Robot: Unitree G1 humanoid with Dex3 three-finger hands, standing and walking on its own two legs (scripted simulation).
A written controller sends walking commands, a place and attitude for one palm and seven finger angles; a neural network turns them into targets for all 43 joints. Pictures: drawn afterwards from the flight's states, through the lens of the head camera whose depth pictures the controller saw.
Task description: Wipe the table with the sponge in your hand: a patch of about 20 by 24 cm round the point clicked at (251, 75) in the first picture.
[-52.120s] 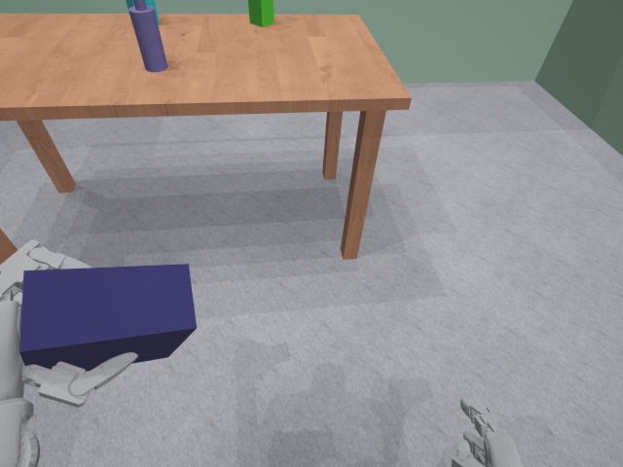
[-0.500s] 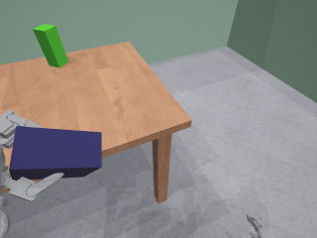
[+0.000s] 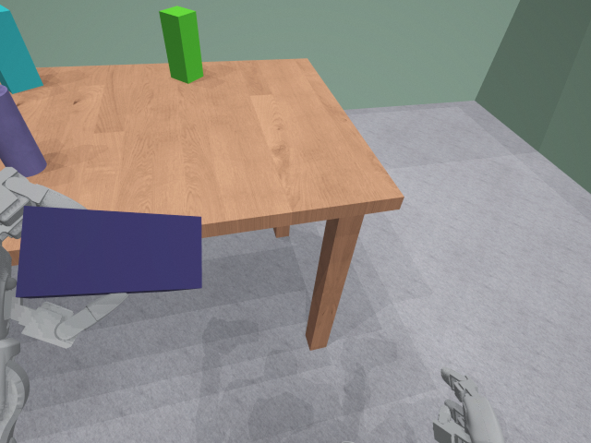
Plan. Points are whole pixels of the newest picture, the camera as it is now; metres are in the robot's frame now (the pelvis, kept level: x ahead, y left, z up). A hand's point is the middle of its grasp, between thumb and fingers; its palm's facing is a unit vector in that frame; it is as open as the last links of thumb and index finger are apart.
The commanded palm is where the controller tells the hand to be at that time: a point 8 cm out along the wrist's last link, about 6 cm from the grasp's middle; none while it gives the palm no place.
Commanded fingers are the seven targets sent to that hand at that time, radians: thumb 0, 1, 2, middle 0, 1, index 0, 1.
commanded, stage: step back with the hand held close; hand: left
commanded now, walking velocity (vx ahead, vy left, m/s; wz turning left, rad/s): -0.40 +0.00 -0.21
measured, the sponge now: (138, 258) +0.24 +0.19 +0.19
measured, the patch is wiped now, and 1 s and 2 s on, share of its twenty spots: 1.00 1.00 1.00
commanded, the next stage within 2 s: stop stepping back and stand still in 0.16 s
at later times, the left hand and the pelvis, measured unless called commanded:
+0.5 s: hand (36, 372) +0.12 +0.20 +0.22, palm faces +0.29 -0.88 -0.38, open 10.4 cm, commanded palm +0.06 +0.25 +0.23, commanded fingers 0.00 0.10 1.30 -1.20 -1.60 -1.20 -1.60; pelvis -0.13 +0.00 +0.02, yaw -7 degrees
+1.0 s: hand out of the picture +0.03 +0.19 +0.23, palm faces +0.41 -0.82 -0.40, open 10.4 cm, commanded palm -0.02 +0.23 +0.23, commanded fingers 0.00 0.10 1.30 -1.20 -1.60 -1.20 -1.60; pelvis -0.20 -0.04 +0.01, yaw -6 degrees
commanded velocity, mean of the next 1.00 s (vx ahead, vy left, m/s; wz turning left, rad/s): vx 0.06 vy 0.03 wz -0.04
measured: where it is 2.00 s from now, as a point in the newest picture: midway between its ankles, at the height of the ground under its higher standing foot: outside the picture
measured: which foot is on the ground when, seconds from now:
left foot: down 0.00-0.22, up 0.24-0.44, down 0.46-1.00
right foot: up 0.00-0.20, down 0.22-0.86, up 0.88-1.00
